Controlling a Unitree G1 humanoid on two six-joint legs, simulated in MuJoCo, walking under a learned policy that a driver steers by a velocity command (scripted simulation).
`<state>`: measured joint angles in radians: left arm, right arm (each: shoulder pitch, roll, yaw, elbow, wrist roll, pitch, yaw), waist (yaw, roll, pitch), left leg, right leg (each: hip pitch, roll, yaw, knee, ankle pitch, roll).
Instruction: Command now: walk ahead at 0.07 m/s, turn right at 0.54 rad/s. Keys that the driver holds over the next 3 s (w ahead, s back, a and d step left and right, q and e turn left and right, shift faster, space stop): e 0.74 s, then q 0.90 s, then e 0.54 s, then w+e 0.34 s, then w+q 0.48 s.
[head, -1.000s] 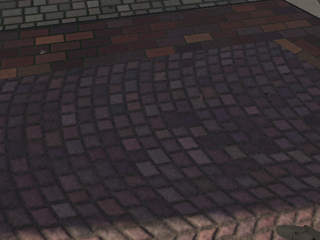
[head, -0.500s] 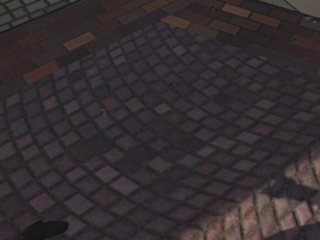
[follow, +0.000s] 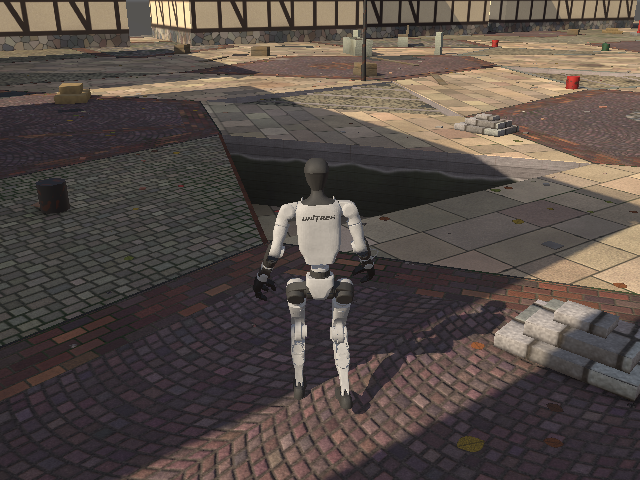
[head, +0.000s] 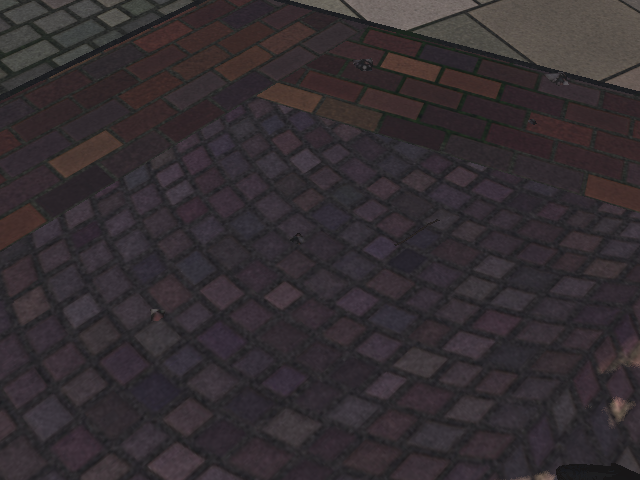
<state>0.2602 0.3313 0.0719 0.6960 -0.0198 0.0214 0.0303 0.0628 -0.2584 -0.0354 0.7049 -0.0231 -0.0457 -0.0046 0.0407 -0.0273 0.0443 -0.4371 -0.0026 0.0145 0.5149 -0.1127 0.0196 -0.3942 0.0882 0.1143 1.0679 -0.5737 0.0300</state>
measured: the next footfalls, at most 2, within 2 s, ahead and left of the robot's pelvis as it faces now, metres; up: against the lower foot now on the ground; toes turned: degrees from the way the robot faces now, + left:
right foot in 0.32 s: +0.03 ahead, -0.14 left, +0.00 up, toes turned -13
left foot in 0.80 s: +0.11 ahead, +0.07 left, +0.00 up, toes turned -31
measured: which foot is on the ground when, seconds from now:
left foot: down 0.00-0.32, up 0.34-0.78, down 0.80-1.00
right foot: up 0.00-0.30, down 0.32-1.00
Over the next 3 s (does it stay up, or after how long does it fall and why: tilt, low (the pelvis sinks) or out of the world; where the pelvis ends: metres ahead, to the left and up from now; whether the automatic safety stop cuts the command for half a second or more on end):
stays up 0.31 -0.15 0.00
